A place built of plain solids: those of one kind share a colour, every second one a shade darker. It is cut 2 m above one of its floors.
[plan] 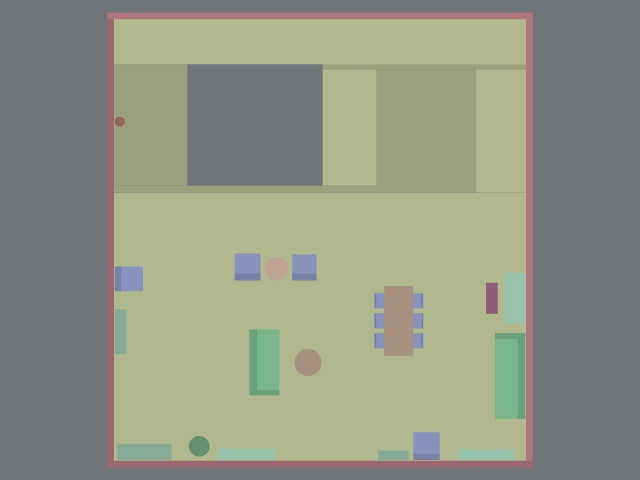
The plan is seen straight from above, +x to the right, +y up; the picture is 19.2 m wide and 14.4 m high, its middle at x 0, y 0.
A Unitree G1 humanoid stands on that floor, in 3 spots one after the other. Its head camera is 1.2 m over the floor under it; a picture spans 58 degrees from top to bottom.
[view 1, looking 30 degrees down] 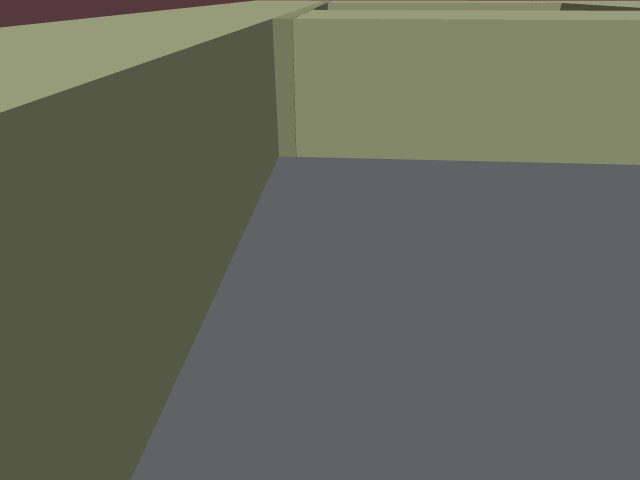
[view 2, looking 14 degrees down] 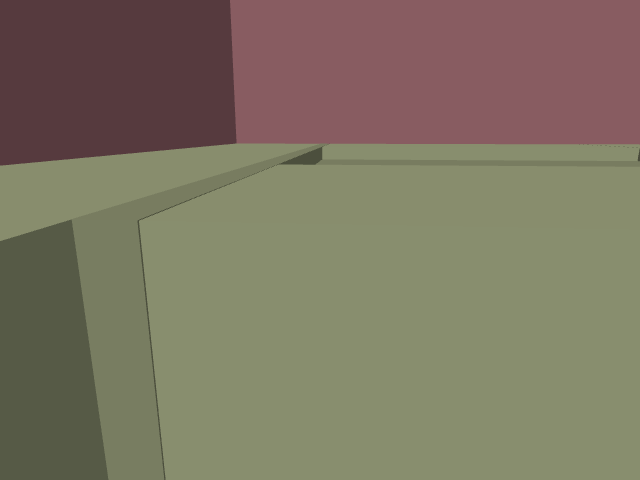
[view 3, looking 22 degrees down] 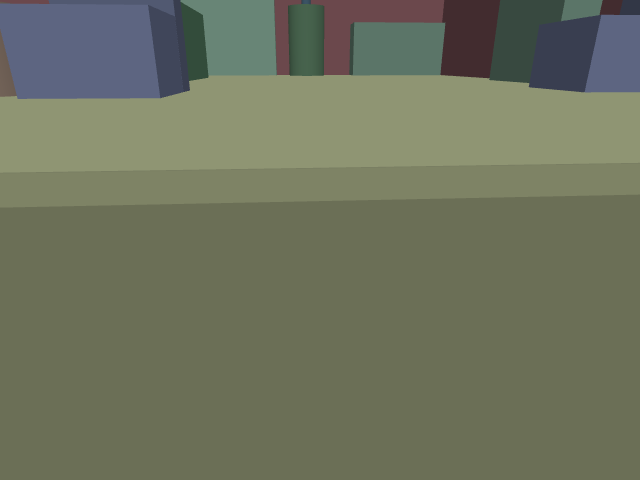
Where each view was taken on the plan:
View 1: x -3.35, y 4.69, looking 4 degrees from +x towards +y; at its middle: ground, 2.40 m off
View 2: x -0.76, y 4.68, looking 5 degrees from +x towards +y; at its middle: floor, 0.87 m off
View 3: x -3.28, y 2.21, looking -94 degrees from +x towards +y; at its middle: floor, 0.63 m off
